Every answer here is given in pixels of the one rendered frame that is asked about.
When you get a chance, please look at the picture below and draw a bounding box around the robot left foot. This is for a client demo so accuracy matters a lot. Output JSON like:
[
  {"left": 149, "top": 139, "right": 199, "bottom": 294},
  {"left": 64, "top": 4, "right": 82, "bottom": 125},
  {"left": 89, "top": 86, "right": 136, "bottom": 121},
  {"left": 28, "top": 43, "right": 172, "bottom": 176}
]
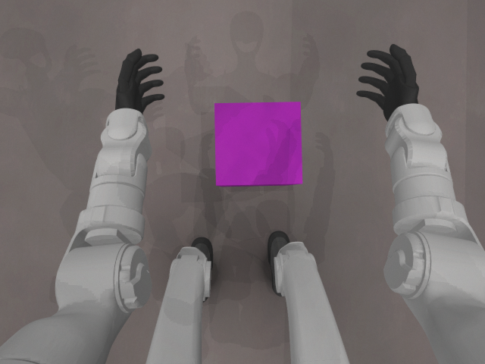
[{"left": 191, "top": 237, "right": 213, "bottom": 302}]

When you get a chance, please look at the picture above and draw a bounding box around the right robot hand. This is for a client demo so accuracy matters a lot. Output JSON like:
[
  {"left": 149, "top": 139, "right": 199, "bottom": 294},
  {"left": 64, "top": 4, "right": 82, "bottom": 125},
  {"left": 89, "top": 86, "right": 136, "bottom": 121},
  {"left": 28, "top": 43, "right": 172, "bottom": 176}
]
[{"left": 356, "top": 44, "right": 419, "bottom": 121}]

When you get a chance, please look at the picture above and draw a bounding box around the robot right upper arm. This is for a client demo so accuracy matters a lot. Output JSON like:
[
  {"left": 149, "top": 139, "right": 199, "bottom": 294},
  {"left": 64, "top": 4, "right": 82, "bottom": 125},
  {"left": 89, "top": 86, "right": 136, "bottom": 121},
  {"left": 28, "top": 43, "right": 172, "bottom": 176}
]
[{"left": 383, "top": 231, "right": 485, "bottom": 364}]

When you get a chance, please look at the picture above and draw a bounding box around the robot left shin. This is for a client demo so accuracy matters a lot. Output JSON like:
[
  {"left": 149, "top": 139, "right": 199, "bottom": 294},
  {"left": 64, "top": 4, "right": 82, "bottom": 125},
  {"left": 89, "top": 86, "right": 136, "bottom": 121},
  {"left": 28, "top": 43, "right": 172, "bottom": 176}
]
[{"left": 169, "top": 246, "right": 206, "bottom": 276}]

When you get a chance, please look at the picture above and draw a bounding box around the robot left upper arm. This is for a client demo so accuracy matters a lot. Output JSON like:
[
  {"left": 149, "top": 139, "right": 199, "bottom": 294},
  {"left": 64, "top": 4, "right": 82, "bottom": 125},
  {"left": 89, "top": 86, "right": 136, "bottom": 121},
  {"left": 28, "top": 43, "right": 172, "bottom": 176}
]
[{"left": 0, "top": 243, "right": 152, "bottom": 364}]

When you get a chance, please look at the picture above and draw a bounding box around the left robot hand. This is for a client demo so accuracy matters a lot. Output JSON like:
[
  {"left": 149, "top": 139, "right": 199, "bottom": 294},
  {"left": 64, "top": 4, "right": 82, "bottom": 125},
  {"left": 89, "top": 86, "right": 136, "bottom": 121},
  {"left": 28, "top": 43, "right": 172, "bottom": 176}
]
[{"left": 115, "top": 49, "right": 164, "bottom": 115}]

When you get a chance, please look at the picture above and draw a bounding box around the left robot forearm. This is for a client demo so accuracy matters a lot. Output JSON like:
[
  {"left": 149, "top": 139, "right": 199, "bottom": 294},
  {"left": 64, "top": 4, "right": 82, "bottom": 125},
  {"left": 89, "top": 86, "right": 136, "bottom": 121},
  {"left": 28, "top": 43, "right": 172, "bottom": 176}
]
[{"left": 55, "top": 108, "right": 152, "bottom": 304}]

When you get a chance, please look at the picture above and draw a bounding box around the carton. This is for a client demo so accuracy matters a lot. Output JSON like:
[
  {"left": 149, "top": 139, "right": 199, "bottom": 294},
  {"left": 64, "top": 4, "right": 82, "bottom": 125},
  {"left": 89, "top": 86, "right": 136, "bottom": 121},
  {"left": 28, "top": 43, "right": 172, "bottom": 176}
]
[{"left": 214, "top": 102, "right": 302, "bottom": 187}]

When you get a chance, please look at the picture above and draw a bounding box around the right robot forearm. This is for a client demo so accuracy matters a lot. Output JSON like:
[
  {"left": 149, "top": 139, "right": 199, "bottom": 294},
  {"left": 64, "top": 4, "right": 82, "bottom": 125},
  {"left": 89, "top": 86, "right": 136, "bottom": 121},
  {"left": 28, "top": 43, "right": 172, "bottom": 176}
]
[{"left": 385, "top": 103, "right": 485, "bottom": 252}]

